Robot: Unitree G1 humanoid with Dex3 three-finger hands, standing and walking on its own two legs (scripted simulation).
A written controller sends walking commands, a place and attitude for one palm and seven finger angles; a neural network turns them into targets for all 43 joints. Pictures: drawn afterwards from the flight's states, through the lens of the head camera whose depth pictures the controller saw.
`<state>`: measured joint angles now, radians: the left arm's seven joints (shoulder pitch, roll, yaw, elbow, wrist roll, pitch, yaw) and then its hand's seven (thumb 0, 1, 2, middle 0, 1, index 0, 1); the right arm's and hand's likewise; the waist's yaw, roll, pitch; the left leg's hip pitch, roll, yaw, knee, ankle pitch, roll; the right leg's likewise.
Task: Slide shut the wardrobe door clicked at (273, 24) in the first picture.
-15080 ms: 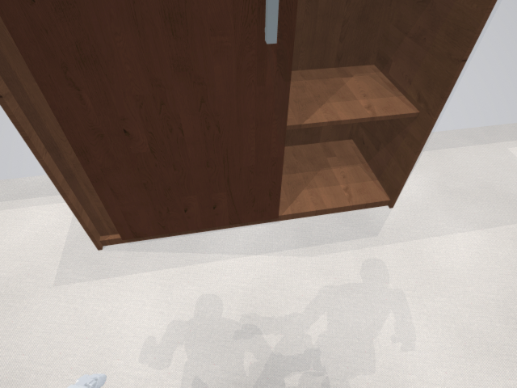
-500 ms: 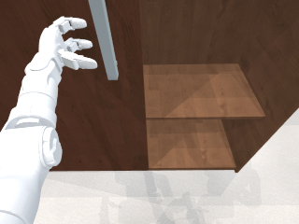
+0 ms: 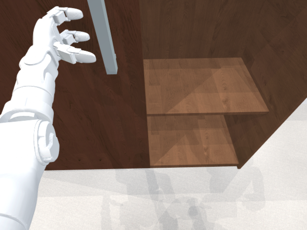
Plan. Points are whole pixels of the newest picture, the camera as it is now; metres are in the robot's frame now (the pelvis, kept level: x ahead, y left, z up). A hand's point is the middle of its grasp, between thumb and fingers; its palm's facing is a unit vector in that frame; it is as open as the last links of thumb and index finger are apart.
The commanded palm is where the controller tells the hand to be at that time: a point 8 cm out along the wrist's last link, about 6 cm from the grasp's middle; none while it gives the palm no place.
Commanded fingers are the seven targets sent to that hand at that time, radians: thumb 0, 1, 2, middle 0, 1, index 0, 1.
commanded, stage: move the hooked fingers beside the handle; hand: left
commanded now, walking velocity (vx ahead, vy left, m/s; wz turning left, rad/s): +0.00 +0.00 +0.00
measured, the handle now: (105, 30) +0.53 +0.11 +0.24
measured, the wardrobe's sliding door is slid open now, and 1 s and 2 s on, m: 0.60 0.60 0.60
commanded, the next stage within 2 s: none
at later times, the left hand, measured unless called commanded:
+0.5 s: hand (76, 39) +0.50 +0.17 +0.24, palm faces +0.00 -1.00 -0.03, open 13.5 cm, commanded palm +0.51 +0.21 +0.22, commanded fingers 0.00 -0.50 0.30 -0.30 -1.20 -0.30 -1.20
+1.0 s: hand (75, 39) +0.50 +0.17 +0.24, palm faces -0.01 -1.00 -0.03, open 13.5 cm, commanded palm +0.51 +0.22 +0.22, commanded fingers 0.00 -0.50 0.30 -0.30 -1.20 -0.30 -1.20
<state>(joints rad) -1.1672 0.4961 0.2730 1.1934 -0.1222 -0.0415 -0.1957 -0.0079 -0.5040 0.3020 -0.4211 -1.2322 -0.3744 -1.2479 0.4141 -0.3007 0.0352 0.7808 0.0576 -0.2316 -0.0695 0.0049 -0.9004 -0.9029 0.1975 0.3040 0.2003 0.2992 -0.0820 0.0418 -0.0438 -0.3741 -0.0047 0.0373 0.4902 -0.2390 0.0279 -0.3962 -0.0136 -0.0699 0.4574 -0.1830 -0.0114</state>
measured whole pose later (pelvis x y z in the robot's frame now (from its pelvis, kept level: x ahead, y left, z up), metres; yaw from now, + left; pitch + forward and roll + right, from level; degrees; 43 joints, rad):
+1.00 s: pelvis +0.00 +0.00 +0.00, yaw +0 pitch +8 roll -1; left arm -1.18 0.54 0.30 1.21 -0.11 -0.04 -0.24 -0.01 -0.50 0.30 -0.46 -1.22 -0.39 -1.22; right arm 0.44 -0.31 0.04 0.74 0.06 -0.20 -0.06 0.00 -0.90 -0.90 0.20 0.30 0.20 0.30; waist -0.10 0.05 -0.06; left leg -0.43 0.01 0.04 0.54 -0.26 0.02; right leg -0.45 0.00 -0.07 0.50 -0.19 -0.01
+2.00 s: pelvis +0.01 +0.00 +0.00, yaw +0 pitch +6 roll -1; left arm -1.08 0.44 0.27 1.07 -0.15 -0.04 -0.18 -0.01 -0.50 0.30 -0.38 -1.25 -0.32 -1.23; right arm 0.40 -0.29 0.04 0.75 0.05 -0.21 -0.05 0.00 -0.90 -0.90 0.20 0.30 0.20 0.30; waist -0.06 0.05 -0.05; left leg -0.36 0.00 0.03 0.51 -0.27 0.03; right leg -0.38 -0.01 -0.07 0.48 -0.22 -0.01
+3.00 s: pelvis +0.02 +0.00 +0.00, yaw +1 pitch +4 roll +0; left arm -1.02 0.31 0.21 0.96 -0.14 0.03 -0.06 -0.01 -0.50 0.30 -0.35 -1.28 -0.33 -1.24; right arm 0.32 -0.27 0.04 0.77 0.05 -0.17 -0.05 0.01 -0.90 -0.90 0.20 0.30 0.20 0.30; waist -0.04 0.05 -0.03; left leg -0.28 -0.01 0.02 0.48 -0.28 0.02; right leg -0.30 -0.01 -0.08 0.47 -0.23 -0.01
